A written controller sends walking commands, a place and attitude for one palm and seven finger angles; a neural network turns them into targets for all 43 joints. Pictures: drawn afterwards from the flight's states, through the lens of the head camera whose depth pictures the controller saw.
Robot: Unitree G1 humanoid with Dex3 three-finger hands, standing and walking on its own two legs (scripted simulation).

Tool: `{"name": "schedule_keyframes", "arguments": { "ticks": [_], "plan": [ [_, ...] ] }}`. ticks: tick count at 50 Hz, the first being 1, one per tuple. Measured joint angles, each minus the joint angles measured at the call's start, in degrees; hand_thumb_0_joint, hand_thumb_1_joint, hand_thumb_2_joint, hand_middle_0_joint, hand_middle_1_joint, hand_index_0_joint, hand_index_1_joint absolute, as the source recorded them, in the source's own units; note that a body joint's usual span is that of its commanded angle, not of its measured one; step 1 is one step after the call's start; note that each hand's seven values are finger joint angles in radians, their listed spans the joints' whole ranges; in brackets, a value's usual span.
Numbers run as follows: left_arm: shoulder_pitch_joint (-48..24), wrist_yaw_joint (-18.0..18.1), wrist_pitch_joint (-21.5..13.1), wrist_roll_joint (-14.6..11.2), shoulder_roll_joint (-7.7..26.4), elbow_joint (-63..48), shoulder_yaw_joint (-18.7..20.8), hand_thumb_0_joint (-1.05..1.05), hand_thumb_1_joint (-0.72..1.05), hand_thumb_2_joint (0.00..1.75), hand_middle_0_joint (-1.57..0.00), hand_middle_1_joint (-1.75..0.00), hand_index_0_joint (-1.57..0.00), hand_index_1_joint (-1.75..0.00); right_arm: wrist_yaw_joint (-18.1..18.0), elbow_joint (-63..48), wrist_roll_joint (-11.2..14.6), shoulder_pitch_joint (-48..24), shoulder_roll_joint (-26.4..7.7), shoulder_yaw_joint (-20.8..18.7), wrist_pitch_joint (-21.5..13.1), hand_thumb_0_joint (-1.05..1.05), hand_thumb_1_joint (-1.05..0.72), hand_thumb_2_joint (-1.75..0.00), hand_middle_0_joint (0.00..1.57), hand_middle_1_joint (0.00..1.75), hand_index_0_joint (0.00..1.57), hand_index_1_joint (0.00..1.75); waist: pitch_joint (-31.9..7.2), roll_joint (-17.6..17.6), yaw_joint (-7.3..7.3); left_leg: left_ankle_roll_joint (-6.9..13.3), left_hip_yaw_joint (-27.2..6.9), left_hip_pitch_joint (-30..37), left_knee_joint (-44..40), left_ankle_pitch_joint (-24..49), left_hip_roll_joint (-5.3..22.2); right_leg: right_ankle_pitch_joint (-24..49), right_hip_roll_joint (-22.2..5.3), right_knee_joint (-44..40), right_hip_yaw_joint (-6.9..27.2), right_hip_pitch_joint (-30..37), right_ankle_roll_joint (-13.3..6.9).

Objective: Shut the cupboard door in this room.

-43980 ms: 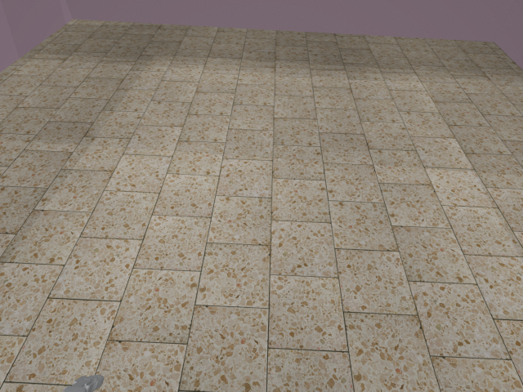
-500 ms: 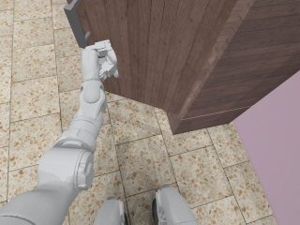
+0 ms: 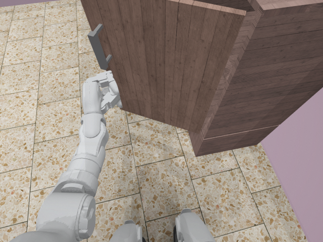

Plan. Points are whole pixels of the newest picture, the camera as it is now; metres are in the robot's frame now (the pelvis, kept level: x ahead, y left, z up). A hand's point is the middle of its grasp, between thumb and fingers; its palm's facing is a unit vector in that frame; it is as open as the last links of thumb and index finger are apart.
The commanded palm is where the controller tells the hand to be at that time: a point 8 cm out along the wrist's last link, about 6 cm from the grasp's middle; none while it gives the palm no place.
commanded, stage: draw the hand back to the body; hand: left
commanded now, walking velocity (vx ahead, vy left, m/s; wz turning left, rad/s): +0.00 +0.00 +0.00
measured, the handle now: (101, 48) +0.67 +0.14 +0.03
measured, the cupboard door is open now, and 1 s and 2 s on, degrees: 59 59 59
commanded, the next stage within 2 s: step back with the hand held close in 1.36 s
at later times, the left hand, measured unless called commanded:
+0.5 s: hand (48, 134) +0.32 +0.18 +0.15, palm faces +0.11 -0.97 -0.21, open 3.2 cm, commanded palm +0.28 +0.23 +0.17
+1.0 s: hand out of the picture +0.22 +0.30 +0.24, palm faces +0.47 -0.77 -0.43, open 6.2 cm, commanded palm +0.17 +0.33 +0.25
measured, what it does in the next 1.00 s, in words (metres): rises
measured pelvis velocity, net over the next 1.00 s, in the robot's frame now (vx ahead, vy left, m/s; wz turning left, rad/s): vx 0.04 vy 0.02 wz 0.04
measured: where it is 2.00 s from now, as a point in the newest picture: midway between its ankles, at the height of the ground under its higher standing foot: outside the picture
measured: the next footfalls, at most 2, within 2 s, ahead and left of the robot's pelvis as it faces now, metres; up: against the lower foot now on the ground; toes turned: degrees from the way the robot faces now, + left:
none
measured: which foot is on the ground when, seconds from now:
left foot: down 0.00-1.00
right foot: down 0.00-1.00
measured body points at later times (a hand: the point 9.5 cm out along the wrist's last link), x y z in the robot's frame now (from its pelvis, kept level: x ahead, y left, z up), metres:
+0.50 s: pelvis +0.03 +0.01 +0.07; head +0.04 +0.00 +0.52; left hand +0.31 +0.23 +0.16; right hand +0.23 -0.21 -0.01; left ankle -0.01 +0.11 -0.66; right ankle +0.04 -0.10 -0.66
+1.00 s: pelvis +0.04 +0.02 +0.08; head +0.02 -0.01 +0.53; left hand +0.19 +0.33 +0.26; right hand +0.23 -0.19 -0.02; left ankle -0.01 +0.11 -0.66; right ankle +0.04 -0.10 -0.66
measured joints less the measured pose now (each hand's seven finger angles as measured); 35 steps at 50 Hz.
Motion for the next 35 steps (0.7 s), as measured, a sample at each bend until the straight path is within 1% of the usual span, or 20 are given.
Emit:
{"name": "schedule_keyframes", "arguments": {
  "ticks": [3,5,10,15,20,22,25,29,35],
  "plan": [
    [6.8,-1.6,2.1,-2.3,-0.3,-6.3,-1.7,0.02,0.90,0.90,-1.30,-1.50,-1.30,-1.50,-1.1,0.1,1.1,0.9,-0.2,0.3,-0.1,0.00,-0.90,-0.90,0.20,0.29,0.20,0.29,0.9,0.0,1.31,0.0,-0.3,5.4,-4.2,1.4,-0.1,1.2,0.0,-4.2,-0.1,5.5,0.0],
    [10.4,-2.6,2.8,-3.4,-0.4,-9.9,-2.9,0.02,0.90,0.90,-1.30,-1.50,-1.30,-1.50,-1.8,0.3,1.6,1.0,-0.3,0.4,-0.7,0.00,-0.90,-0.90,0.20,0.29,0.20,0.29,1.2,-0.2,2.00,0.0,-0.7,8.6,-6.6,2.2,-0.1,1.9,0.0,-6.8,-0.5,9.0,0.0],
    [17.2,-5.6,4.1,-4.6,0.0,-17.5,-5.2,0.02,0.90,0.90,-1.30,-1.50,-1.30,-1.50,-3.2,0.2,2.6,-0.8,-1.1,0.2,-2.2,0.01,-0.90,-0.90,0.20,0.30,0.20,0.30,1.2,-0.8,3.20,0.0,-1.5,15.0,-10.8,3.5,-0.2,3.0,-0.1,-11.4,-1.2,16.0,0.0],
    [24.7,-8.8,7.9,-6.2,0.8,-25.3,-6.2,0.01,0.90,0.90,-1.28,-1.48,-1.28,-1.47,-4.1,-1.9,3.7,-4.2,-2.1,0.1,-3.2,0.01,-0.90,-0.90,0.20,0.29,0.20,0.29,1.4,-0.8,4.45,0.2,-1.3,20.7,-14.3,4.3,-0.5,3.7,-0.3,-14.6,-0.9,21.6,0.3],
    [34.0,-6.2,15.1,-2.7,3.7,-36.7,-9.3,0.01,0.90,0.90,-1.20,-1.39,-1.20,-1.38,-6.6,-3.4,4.1,-8.6,-0.7,0.3,-1.6,0.01,-0.90,-0.90,0.20,0.29,0.20,0.29,3.1,-0.8,5.90,0.4,-1.0,29.3,-20.8,6.3,-1.0,5.1,-0.6,-20.1,-0.3,29.8,0.6],
    [36.9,-5.3,17.5,-1.9,4.5,-40.3,-9.8,0.01,0.90,0.90,-1.16,-1.34,-1.16,-1.34,-7.4,-3.6,4.1,-10.0,-0.3,0.8,-1.4,0.01,-0.90,-0.90,0.20,0.29,0.20,0.29,3.8,-0.6,6.59,0.5,-1.2,32.6,-23.5,7.3,-1.2,6.0,-0.7,-22.8,-0.5,33.2,0.8],
    [40.6,-4.3,20.4,-1.4,5.4,-45.1,-9.3,0.01,0.90,0.90,-1.09,-1.26,-1.09,-1.26,-8.1,-3.8,3.9,-11.5,0.4,1.8,-1.6,0.01,-0.90,-0.90,0.20,0.29,0.20,0.29,4.6,-0.4,7.64,0.6,-1.5,36.8,-27.1,8.6,-1.3,7.2,-0.8,-26.5,-0.7,37.6,0.9],
    [45.3,-3.5,22.9,-1.3,6.2,-51.2,-7.6,0.01,0.90,0.90,-0.99,-1.15,-0.98,-1.15,-8.2,-3.8,3.5,-12.4,1.0,3.0,-2.4,0.01,-0.90,-0.90,0.20,0.29,0.20,0.29,5.4,0.2,8.80,0.8,-2.0,41.3,-31.0,10.0,-1.5,8.6,-0.9,-30.8,-1.1,42.4,1.1],
    [52.0,-2.8,24.7,-1.1,7.3,-59.1,-4.2,0.01,0.90,0.90,-0.82,-0.98,-0.82,-0.97,-7.7,-2.8,2.6,-12.1,1.6,4.0,-3.7,0.01,-0.90,-0.90,0.20,0.30,0.20,0.30,6.1,1.1,9.90,1.0,-2.4,45.4,-34.9,11.5,-1.7,10.1,-1.1,-35.0,-1.4,46.8,1.5]
  ]
}}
